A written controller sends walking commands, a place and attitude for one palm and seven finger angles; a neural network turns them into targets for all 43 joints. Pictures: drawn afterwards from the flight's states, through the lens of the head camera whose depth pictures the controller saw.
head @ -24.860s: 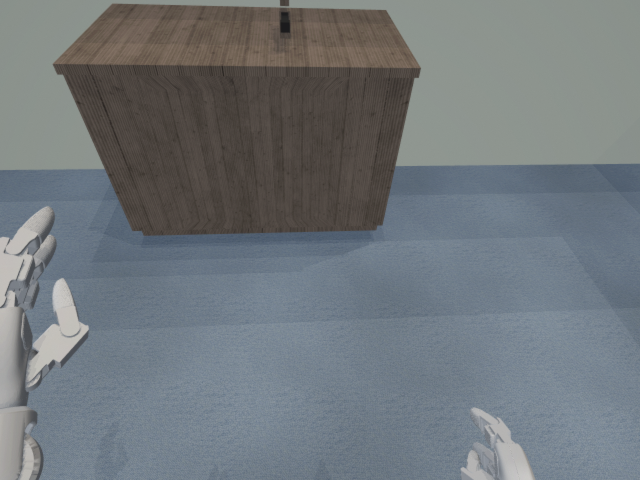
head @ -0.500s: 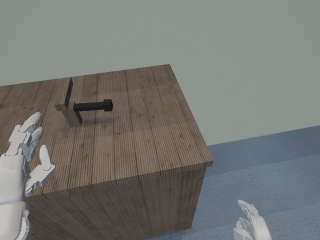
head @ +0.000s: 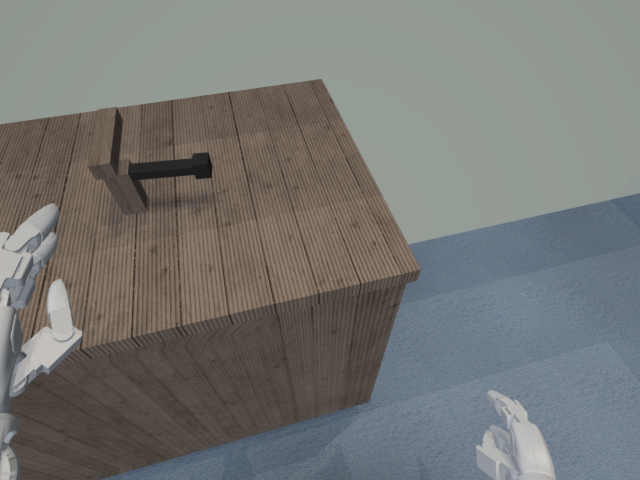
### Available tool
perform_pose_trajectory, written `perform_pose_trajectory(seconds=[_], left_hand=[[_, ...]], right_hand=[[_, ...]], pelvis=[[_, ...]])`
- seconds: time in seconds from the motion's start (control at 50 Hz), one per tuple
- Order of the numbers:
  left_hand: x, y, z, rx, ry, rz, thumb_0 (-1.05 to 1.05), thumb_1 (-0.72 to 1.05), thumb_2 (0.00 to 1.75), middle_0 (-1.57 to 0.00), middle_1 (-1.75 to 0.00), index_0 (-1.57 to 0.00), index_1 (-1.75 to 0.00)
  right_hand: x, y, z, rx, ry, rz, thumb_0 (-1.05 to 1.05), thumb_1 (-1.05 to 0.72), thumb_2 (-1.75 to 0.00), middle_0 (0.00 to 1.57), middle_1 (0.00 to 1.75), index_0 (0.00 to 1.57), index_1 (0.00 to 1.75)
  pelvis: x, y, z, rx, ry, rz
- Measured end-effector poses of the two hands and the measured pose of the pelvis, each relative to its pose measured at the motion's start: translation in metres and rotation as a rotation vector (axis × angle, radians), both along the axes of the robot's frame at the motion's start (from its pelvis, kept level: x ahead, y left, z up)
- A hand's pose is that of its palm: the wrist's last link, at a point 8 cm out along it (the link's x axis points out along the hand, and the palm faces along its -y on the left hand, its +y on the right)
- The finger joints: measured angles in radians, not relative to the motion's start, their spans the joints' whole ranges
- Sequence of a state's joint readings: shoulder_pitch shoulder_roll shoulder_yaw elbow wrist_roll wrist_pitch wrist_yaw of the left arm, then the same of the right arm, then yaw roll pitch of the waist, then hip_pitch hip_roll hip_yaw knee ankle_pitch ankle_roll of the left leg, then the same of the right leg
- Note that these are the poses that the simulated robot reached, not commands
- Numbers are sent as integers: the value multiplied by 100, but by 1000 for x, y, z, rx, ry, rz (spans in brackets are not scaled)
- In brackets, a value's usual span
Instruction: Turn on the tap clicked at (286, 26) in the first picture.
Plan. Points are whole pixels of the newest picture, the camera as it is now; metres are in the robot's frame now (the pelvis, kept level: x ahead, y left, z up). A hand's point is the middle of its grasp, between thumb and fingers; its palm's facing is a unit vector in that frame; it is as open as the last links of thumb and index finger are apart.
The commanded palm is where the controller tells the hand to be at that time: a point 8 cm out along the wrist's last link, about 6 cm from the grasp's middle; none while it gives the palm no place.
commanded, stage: step back with the hand held close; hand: left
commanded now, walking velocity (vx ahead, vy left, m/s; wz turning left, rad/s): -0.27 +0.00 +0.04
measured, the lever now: (202, 165) +0.53 +0.23 +0.08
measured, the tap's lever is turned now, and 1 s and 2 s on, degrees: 83 83 83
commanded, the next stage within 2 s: stop stepping back and stand still in 0.76 s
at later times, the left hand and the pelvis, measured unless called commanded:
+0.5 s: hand out of the picture +0.12 +0.26 +0.18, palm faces +0.47 -0.76 -0.45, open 7.4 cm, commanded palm +0.08 +0.28 +0.18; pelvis -0.08 +0.00 +0.00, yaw +2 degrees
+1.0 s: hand out of the picture +0.04 +0.19 +0.16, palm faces +0.27 -0.83 -0.49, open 7.4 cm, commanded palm -0.01 +0.23 +0.18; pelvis -0.18 -0.04 +0.00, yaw -2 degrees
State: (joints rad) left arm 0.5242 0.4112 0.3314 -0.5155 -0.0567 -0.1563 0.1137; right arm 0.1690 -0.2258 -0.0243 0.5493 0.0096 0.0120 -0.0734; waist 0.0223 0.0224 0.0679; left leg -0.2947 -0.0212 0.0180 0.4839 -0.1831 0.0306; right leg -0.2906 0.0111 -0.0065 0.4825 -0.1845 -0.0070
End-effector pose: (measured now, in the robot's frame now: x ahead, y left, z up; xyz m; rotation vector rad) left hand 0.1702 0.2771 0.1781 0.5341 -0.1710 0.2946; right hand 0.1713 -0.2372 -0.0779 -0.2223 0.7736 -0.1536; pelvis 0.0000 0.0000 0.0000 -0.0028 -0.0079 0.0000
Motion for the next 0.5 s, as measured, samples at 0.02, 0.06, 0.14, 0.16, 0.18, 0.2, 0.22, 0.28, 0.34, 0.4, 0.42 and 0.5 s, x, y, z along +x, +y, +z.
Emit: perform_pose_trajectory(seconds=[0.02, 0.06, 0.14, 0.16, 0.18, 0.2, 0.22, 0.28, 0.34, 0.4, 0.42, 0.5], left_hand=[[-5, 2, 3, 11, -18, 8, 2, 88, 90, -21, -30, -22, -30], [-15, 6, 7, 25, -45, 29, 1, 88, 90, -21, -30, -22, -30], [-33, 10, 3, 13, -52, 69, 1, 88, 90, -21, -30, -21, -30], [-37, 10, 0, 1, -47, 75, 1, 89, 90, -21, -30, -21, -30], [-40, 10, -3, -13, -42, 78, 1, 89, 90, -21, -30, -21, -30], [-43, 9, -7, -29, -39, 77, 1, 89, 90, -21, -30, -21, -30], [-45, 9, -10, -44, -39, 72, 1, 89, 90, -21, -30, -21, -30], [-51, 9, -17, -68, -53, 49, 1, 88, 90, -21, -30, -21, -30], [-57, 14, -15, -41, -83, 39, 1, 88, 90, -21, -30, -22, -30], [-67, 21, 0, 17, -122, 60, 2, 88, 90, -21, -30, -22, -30], [-71, 22, 6, 29, -136, 70, 2, 88, 90, -21, -30, -22, -30], [-89, 21, 14, 34, -135, 107, 1, 88, 90, -21, -30, -21, -30]], right_hand=[[-3, 2, -1, 2, -3, 5, 2, -90, -90, 20, 30, 20, 30], [-10, 5, -3, 9, -12, 14, 2, -90, -90, 20, 30, 20, 30], [-23, 12, -9, 33, -22, 24, 2, -90, -90, 20, 30, 20, 30], [-26, 13, -10, 36, -20, 26, 2, -90, -90, 20, 30, 20, 30], [-30, 15, -11, 37, -16, 28, 2, -90, -90, 20, 30, 20, 30], [-35, 16, -12, 36, -12, 30, 2, -90, -90, 20, 30, 20, 30], [-39, 17, -13, 30, -7, 34, 2, -90, -90, 20, 30, 20, 30], [-53, 19, -14, 3, 7, 44, 2, -90, -90, 20, 30, 20, 30], [-65, 21, -13, -16, 7, 42, 2, -90, -90, 20, 30, 20, 30], [-74, 24, -12, -5, 14, 43, 2, -90, -90, 20, 30, 20, 30], [-77, 25, -11, 4, 18, 46, 2, -90, -90, 20, 30, 20, 30], [-82, 27, -12, 41, 15, 61, 2, -90, -90, 20, 30, 20, 30]], pelvis=[[-4, 0, -1, -1, 0, 2], [-11, 1, -2, -3, 0, 6], [-24, 3, -5, -10, 2, 12], [-27, 3, -6, -11, 3, 13], [-30, 4, -6, -11, 4, 14], [-33, 5, -7, -12, 4, 16], [-36, 6, -8, -12, 2, 20], [-47, 9, -11, -13, -6, 29], [-57, 11, -14, -28, -15, 41], [-64, 8, -10, -44, -1, 69], [-66, 7, -8, -47, 9, 72], [-75, -1, -5, -33, 60, 30]])
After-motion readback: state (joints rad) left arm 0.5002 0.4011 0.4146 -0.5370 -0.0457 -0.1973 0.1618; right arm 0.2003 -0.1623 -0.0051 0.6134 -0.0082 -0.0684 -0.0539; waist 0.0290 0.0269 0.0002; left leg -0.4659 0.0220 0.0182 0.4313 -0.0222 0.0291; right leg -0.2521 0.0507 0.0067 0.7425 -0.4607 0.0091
